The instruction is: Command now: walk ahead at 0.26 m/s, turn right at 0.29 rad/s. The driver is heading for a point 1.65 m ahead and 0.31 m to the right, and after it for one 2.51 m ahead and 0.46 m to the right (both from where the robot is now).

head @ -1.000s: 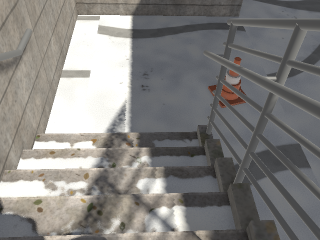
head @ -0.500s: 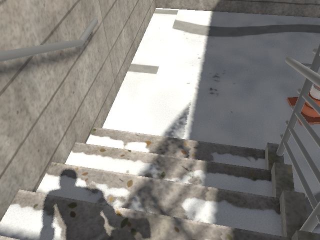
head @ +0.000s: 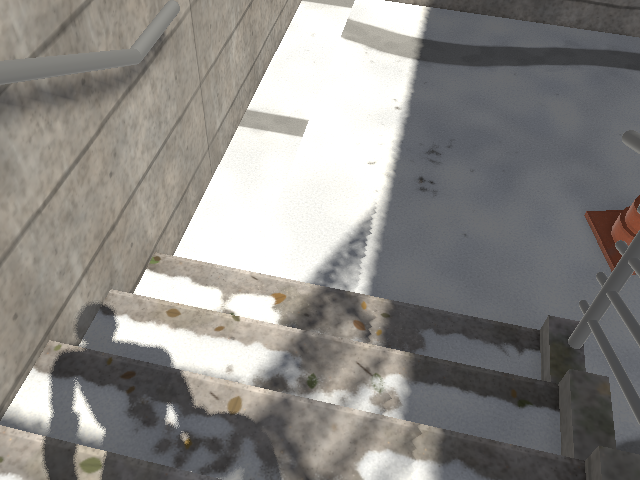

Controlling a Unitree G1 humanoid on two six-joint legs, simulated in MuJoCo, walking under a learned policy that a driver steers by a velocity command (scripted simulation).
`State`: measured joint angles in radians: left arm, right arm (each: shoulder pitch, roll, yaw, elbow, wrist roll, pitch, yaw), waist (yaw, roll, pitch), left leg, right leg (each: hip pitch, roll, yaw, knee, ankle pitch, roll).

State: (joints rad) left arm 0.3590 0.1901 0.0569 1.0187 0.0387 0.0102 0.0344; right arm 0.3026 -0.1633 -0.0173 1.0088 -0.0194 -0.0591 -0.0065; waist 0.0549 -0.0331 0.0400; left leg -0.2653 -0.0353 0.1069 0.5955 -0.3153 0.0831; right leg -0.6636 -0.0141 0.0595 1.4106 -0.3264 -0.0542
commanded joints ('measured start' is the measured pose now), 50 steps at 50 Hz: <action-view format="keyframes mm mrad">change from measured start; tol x32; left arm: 1 151 4 10 9 8 11 -26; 14 -325 45 -1 -215 -30 -29 -78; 22 155 287 64 -127 -81 -6 -62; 50 -42 191 -15 -379 -28 -12 68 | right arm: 1 77 -132 -17 -22 -4 -24 -15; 20 281 -91 -35 -53 13 5 -55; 50 -329 -103 23 -609 0 194 -5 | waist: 1 31 142 -15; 50 -4 -118 -169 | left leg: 1 -109 307 -167 -119 958 153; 16 40 250 -87 317 187 48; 19 -116 168 -16 838 232 52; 21 -670 -2 3 1575 -674 -34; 30 -766 -17 -131 1427 118 -162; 50 -750 -72 -151 1673 -155 -204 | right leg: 1 86 -7 -8 -251 232 29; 6 -231 -16 67 -358 570 -53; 19 676 3 -138 -1070 614 -26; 21 1180 -343 245 -684 1584 -259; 25 667 -351 439 -1048 276 -320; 30 182 -126 325 -975 281 -153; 50 483 -161 477 -1124 -192 -214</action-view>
